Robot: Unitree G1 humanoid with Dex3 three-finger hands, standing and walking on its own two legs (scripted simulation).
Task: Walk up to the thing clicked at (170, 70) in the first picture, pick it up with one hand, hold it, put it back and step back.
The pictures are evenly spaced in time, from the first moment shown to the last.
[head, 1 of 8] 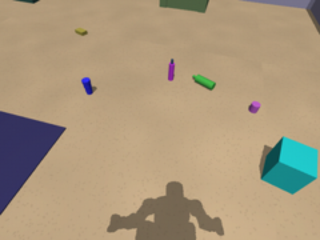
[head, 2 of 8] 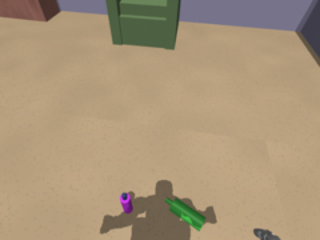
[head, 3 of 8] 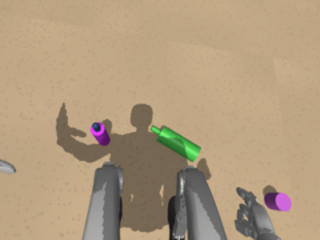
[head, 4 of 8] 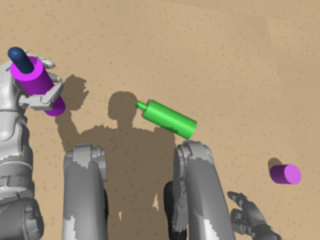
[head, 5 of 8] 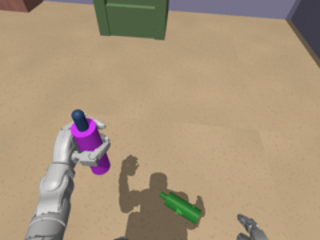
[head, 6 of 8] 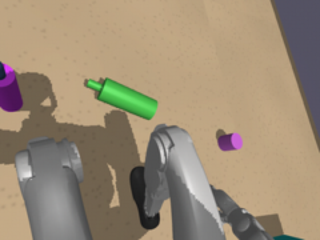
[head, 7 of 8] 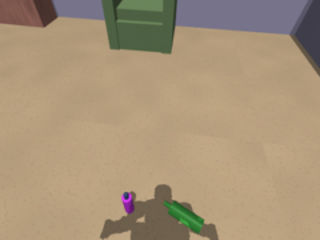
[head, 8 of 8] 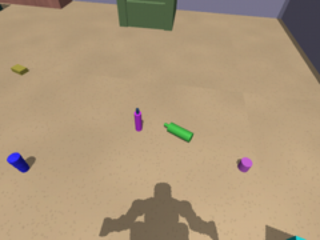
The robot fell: no
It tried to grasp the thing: yes
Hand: left
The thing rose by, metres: 0.68
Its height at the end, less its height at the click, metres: +0.00
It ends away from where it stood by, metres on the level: 0.03
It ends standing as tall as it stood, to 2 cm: yes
